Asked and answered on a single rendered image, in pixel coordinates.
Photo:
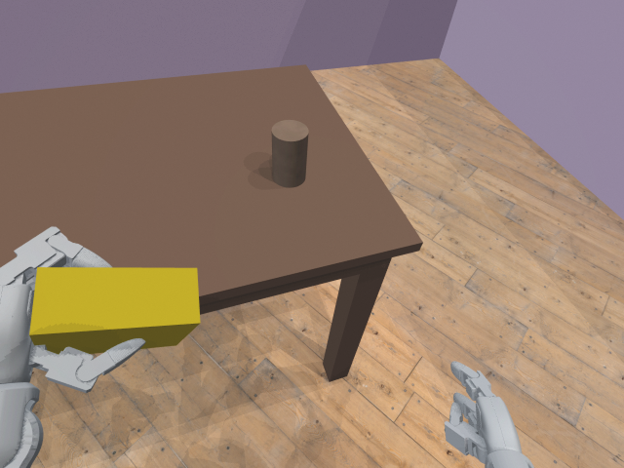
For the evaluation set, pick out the left robot hand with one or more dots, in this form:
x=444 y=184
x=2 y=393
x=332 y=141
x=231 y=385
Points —
x=18 y=355

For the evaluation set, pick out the sponge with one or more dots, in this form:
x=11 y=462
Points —
x=93 y=309

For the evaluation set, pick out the right robot hand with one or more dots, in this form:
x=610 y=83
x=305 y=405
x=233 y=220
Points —
x=490 y=426

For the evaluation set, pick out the robot left forearm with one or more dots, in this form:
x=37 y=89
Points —
x=21 y=431

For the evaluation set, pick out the table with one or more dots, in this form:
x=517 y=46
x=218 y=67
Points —
x=177 y=173

